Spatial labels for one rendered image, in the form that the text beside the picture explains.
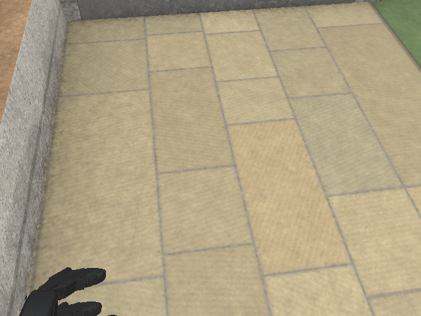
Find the left robot hand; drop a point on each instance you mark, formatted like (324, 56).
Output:
(44, 300)

